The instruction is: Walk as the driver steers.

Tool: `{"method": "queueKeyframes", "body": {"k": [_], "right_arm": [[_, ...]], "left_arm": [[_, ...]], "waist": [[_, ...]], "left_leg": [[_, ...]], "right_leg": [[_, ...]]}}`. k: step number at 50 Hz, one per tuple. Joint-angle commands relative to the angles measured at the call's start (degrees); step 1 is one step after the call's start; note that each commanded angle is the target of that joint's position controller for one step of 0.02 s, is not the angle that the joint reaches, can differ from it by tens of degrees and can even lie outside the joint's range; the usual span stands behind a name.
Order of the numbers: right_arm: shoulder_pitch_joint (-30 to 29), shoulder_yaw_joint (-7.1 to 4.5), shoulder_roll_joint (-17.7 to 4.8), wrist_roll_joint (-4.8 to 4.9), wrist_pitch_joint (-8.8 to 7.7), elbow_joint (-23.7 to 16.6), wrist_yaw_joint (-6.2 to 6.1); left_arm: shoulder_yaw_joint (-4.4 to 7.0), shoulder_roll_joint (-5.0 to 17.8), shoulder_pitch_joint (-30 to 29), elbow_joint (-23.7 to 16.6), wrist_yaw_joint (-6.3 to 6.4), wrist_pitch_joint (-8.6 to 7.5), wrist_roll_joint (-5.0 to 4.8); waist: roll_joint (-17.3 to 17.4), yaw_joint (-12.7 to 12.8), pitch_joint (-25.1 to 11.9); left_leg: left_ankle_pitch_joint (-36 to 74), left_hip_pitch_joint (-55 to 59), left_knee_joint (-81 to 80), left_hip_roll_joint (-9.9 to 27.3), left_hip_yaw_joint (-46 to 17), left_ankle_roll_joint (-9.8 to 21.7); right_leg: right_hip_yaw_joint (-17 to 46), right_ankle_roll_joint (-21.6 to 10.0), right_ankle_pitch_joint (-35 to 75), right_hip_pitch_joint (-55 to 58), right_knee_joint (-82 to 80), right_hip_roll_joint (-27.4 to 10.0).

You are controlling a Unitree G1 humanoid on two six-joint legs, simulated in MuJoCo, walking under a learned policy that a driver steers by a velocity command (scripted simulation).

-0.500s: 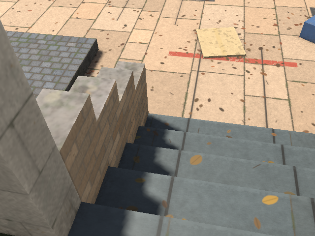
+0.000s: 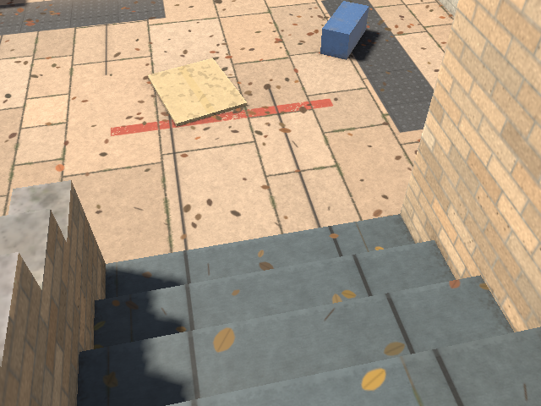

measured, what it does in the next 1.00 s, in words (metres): goes down: right foot, then left foot 0.18 m lower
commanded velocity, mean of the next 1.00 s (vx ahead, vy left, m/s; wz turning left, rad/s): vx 0.50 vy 0.00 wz -0.08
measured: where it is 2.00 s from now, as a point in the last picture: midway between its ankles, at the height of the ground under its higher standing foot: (325, 338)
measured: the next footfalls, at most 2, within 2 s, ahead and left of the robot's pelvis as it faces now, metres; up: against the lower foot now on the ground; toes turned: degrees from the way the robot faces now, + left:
right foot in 0.30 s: +0.27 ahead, -0.17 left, +0.00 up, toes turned -14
left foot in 0.94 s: +0.55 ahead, -0.04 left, -0.18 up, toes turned +0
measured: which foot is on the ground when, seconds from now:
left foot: down 0.00-0.28, up 0.30-0.92, down 0.94-1.00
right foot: up 0.00-0.28, down 0.30-0.96, up 0.98-1.00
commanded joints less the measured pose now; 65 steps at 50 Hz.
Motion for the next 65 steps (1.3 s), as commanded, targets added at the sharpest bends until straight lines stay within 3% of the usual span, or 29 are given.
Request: {"method": "queueKeyframes", "body": {"k": [1,10,11,12,14,15,16,17,19,22,26,31,41,42,45,47,48,49,50,51,52,53,54,55,58,61,62,64,65], "right_arm": [[4.0,-0.29,-3.8,-1.34,-1.26,0.6,-0.3],[1.4,-0.76,-8.3,-2.3,-1.12,2.1,1.98],[2.2,-1.45,-9.8,-2.02,-0.75,2.2,1.7],[4.9,-3.02,-11.0,3.3,1.72,3.8,2.14],[9.2,-3.73,-11.1,2.16,4.37,4.2,2.07],[8.7,-4.16,-11.0,0.98,4.98,2.6,1.98],[10.8,-3.16,-3.9,0.73,4.72,-1.6,3.04],[7.0,-4.43,-7.9,0.87,3.82,-2.8,3.12],[3.0,-4.07,-6.2,2.09,2.97,-4.0,2.81],[3.1,-4.67,-6.0,0.19,6.41,-2.2,2.54],[3.5,-4.77,-5.1,0.24,9.2,-1.9,3.48],[-6.2,-6.73,-7.3,0.25,8.14,-5.8,4.64],[-19.2,-4.53,-3.0,0.22,8.17,-9.5,5.77],[-14.7,-2.32,-1.4,-5.28,4.97,-7.8,7.11],[-8.0,-3.8,-6.8,-3.96,2.44,-4.7,7.0],[15.4,-5.24,-9.1,-2.35,2.34,3.7,6.02],[32.4,-6.72,-11.7,-3.42,2.78,8.2,5.89],[33.7,-7.43,-18.0,-1.55,2.78,7.1,6.4],[32.7,-8.23,-18.6,-3.29,1.85,7.1,6.28],[17.8,-6.92,-14.7,-2.87,1.09,3.3,6.14],[9.2,-4.45,-8.6,-2.62,1.54,2.8,7.3],[-2.1,-0.51,1.1,-4.1,0.69,-0.8,6.78],[-7.0,0.18,0.1,-4.42,0.37,-3.2,6.68],[-6.5,0.94,2.0,-2.49,-0.21,-4.0,6.35],[-0.6,-1.08,-10.3,-3.42,-1.93,-4.1,6.32],[25.8,0.59,-1.7,-0.92,-2.85,4.4,1.82],[22.8,0.92,0.4,-0.1,-1.36,1.1,0.74],[14.3,0.49,-6.9,-4.24,0.86,-1.5,4.28],[10.7,0.48,-6.8,-4.21,1.11,-4.6,5.14]], "left_arm": [[-1.89,-3.2,-3.6,-4.2,-1.48,-0.39,-1.0],[-1.18,0.6,-8.4,-7.6,-1.66,1.13,-0.58],[-0.9,1.0,-9.2,-8.2,-1.47,0.77,-0.55],[0.29,2.7,-9.9,-8.1,1.06,2.37,-2.85],[0.64,1.4,-1.2,-6.0,2.29,2.82,-2.68],[2.59,5.7,10.6,-3.0,2.91,2.53,-2.21],[4.55,14.0,11.1,-3.0,3.59,2.36,-3.33],[4.79,13.5,14.9,-2.9,3.45,2.13,-5.32],[3.75,9.0,10.0,-2.1,4.16,2.25,-4.32],[1.64,2.9,6.1,-2.3,3.89,1.88,-3.3],[2.73,7.3,10.0,-0.1,3.19,0.25,-1.69],[1.71,5.7,9.5,2.2,4.62,-2.62,-3.81],[-0.38,3.7,19.4,4.3,7.18,-1.3,-0.96],[-5.01,-3.7,27.6,8.2,4.68,-1.4,3.0],[-3.58,4.4,20.9,5.7,2.96,-0.73,0.79],[-2.22,10.4,14.6,5.9,0.84,0.74,1.29],[-2.7,8.4,15.3,6.4,-0.94,0.82,3.84],[-5.09,-1.2,20.6,3.5,-3.12,0.39,3.19],[-4.05,3.2,5.9,-4.7,-3.46,-1.79,0.44],[-4.2,3.4,1.3,-10.0,-2.89,-3.36,-2.27],[-3.18,5.0,2.8,-8.7,-0.77,-2.53,-1.63],[-3.6,4.3,6.4,-6.6,1.17,-1.6,1.53],[-4.33,1.4,7.3,-4.9,1.68,0.44,3.78],[-4.19,0.4,8.5,-4.0,1.48,1.36,4.15],[-5.57,-2.3,14.6,-4.0,0.2,1.06,3.07],[-5.6,1.9,-10.6,-10.3,0.85,0.3,4.1],[-6.56,0.9,-13.2,-9.1,0.4,0.6,3.61],[-6.15,-0.2,-7.6,-10.3,0.86,1.35,1.5],[-5.63,1.3,-1.5,-9.0,0.87,1.72,1.81]], "waist": [[4.5,-0.1,2.5],[5.5,2.7,5.4],[5.3,2.1,6.0],[7.3,2.9,10.0],[8.1,4.7,5.6],[3.1,9.7,-1.0],[-13.1,6.0,-7.1],[-7.5,8.5,-12.9],[-1.9,5.0,-3.2],[0.3,1.9,0.8],[0.7,1.6,3.0],[-2.1,1.5,7.1],[0.3,9.8,13.7],[-1.2,7.4,14.5],[3.1,3.9,12.3],[11.8,-6.6,8.4],[22.2,-12.5,0.1],[15.8,-8.6,-18.3],[4.4,-13.8,-11.9],[0.1,-9.2,-2.2],[-5.3,-3.1,5.3],[-8.3,3.5,11.0],[1.5,6.6,14.1],[2.0,5.5,11.6],[0.5,7.8,5.8],[3.1,-10.2,6.9],[-0.9,-12.1,5.8],[6.8,-3.0,7.4],[5.0,0.0,9.8]], "left_leg": [[26.6,3.4,-6.6,16.7,-4.6,12.1],[25.7,3.4,-2.4,17.9,4.4,8.0],[25.6,6.2,-0.8,18.7,4.6,7.9],[26.7,8.1,6.7,15.8,8.6,3.2],[39.0,5.7,25.8,15.7,9.4,1.6],[29.2,-5.6,44.7,14.9,8.6,-0.8],[-23.9,-29.1,67.0,4.4,6.6,-4.8],[-24.7,-34.2,70.8,2.9,-6.8,-5.6],[-16.6,-31.0,64.5,7.6,-9.2,-4.4],[-16.7,-21.1,53.5,8.6,-11.0,-2.6],[-3.3,-22.2,52.5,5.8,-12.0,0.0],[22.7,-30.5,33.9,3.1,-17.0,1.3],[33.4,-27.4,19.3,0.4,-7.6,1.0],[30.1,-24.6,15.9,8.1,-13.6,2.1],[16.1,-9.4,14.6,3.3,-5.6,1.1],[24.6,10.4,0.1,0.0,-1.1,3.4],[41.3,32.5,7.5,5.1,-8.7,13.6],[67.4,58.2,28.2,18.0,-27.9,26.4],[59.1,62.3,25.4,21.7,-38.4,28.8],[30.7,46.9,19.7,27.1,-41.3,24.5],[9.1,22.9,13.6,23.8,-37.6,22.5],[6.2,-3.9,8.7,18.6,-27.2,17.1],[0.5,-25.2,7.1,12.1,-25.4,18.6],[-6.7,-37.9,7.3,6.4,-19.2,17.7],[1.3,-50.6,20.7,1.1,-19.0,15.6],[-11.3,8.6,40.2,7.4,-37.5,14.7],[-19.8,3.3,41.9,3.3,-33.2,11.7],[-27.2,-37.3,36.9,1.2,-31.5,11.8],[-31.6,-42.4,39.3,1.1,-33.1,11.5]], "right_leg": [[-1.3,1.8,6.0,-5.2,-10.6,-2.9],[-1.1,-1.5,5.6,2.6,-17.0,-0.2],[-2.2,-1.7,1.4,2.5,-18.5,0.9],[-10.7,-2.6,0.6,2.6,-21.1,6.1],[-13.0,-4.9,-1.1,17.2,-28.4,11.6],[-3.7,-7.9,6.2,33.8,-29.4,8.0],[23.0,-16.7,15.8,50.6,-34.2,-8.2],[34.6,-20.5,26.2,52.3,-39.0,-10.8],[21.2,-18.0,31.7,38.2,-40.7,-9.8],[13.9,-13.4,25.0,24.4,-45.0,-6.8],[10.4,-12.8,14.8,21.4,-47.3,-7.0],[4.3,-7.5,1.4,25.1,-43.3,-3.9],[-0.8,-4.9,0.7,21.9,-17.9,-4.0],[1.7,-3.5,-2.2,18.4,-20.8,-7.6],[0.8,-4.0,11.8,15.2,-9.6,-6.2],[-4.0,-1.0,16.0,14.1,18.3,0.4],[-6.2,3.8,-12.1,-2.2,52.8,6.3],[1.1,8.2,-35.7,-20.1,65.1,9.9],[2.5,11.5,-36.1,-43.2,66.6,10.2],[8.9,9.3,-25.2,-48.9,51.1,4.1],[6.7,4.5,-20.5,-41.7,45.5,1.1],[10.2,1.3,-1.9,-25.6,19.0,-5.5],[6.2,-0.2,3.1,-12.7,13.3,-6.0],[1.2,-0.7,15.0,2.7,-1.4,-4.1],[-8.2,3.5,19.5,24.0,7.1,3.0],[6.7,6.2,28.4,-33.9,-19.0,-1.9],[6.7,5.0,44.6,-24.9,-42.4,-3.0],[-3.0,3.5,47.9,17.3,-30.4,0.8],[-2.0,3.4,43.9,22.9,-31.3,-0.2]]}}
